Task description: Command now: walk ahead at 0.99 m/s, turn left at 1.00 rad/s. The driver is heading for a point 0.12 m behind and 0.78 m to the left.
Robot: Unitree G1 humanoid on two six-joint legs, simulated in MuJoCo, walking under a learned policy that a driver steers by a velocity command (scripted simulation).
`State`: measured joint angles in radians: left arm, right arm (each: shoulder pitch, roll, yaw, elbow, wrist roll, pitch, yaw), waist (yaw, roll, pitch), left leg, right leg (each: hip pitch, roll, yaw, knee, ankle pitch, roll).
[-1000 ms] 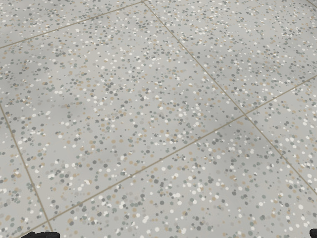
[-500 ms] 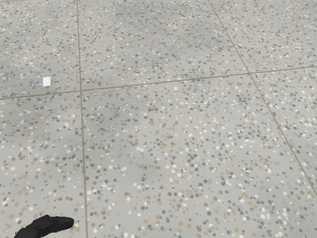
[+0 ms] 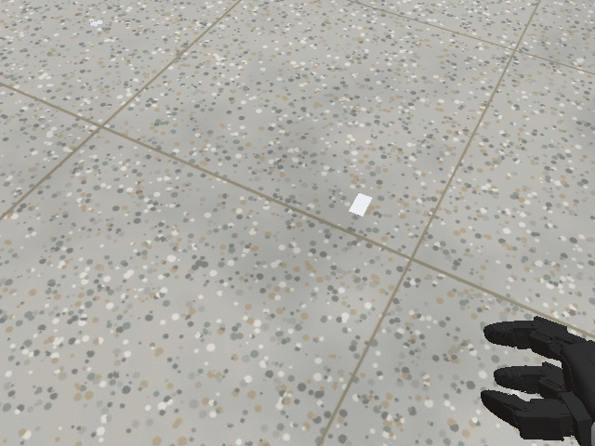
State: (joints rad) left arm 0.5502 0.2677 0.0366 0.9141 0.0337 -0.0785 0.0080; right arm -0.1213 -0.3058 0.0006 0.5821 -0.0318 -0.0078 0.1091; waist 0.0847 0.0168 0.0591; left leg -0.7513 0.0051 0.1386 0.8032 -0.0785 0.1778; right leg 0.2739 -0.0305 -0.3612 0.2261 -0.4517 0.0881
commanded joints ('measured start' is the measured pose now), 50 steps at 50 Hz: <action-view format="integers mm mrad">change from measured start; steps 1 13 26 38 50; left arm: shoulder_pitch -131 -424 -172 -440 -401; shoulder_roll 279 93 174 141 135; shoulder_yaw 59 -11 44 26 43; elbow -106 -350 -331 -203 -228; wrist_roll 0 33 -2 -37 -28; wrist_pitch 19 53 -46 2 70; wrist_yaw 18 -19 -16 -23 21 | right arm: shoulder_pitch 323 435 693 351 244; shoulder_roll -116 -166 -117 -35 -151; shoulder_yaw -48 -97 -62 -39 -115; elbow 56 146 205 93 -20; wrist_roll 12 20 68 36 50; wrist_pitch -10 -70 -22 21 7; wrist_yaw -31 -107 -124 -134 -143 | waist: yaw -280 -59 31 -104 -60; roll -140 -83 -198 -104 95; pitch -123 26 -635 -211 -180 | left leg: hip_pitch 511 425 148 513 614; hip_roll -127 -1 -149 31 203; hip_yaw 44 -561 -476 -218 -614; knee -20 -609 822 -96 -434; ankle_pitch -117 41 -519 -54 236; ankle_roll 60 176 -241 -230 79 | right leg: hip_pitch -214 -870 265 -560 -870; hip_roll -263 -122 -473 -183 57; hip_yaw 55 370 1079 424 462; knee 402 808 291 65 814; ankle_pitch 1587 146 1003 794 -66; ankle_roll -121 11 -453 -325 -55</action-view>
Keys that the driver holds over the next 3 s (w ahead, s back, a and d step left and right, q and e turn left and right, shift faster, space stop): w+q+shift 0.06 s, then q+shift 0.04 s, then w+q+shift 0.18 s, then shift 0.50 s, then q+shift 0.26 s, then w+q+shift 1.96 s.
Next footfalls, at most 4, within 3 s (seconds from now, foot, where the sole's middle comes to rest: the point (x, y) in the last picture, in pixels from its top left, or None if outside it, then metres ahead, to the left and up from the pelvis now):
0.06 left None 0.24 0.03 -0.74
0.46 right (323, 332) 0.70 0.02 -0.74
0.86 left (224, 356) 0.62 0.24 -0.74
1.16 right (318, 322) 0.72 0.03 -0.74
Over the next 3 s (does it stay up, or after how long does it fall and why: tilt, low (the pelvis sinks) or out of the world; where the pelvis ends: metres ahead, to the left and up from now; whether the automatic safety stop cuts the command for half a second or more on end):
stays up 0.50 1.49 0.00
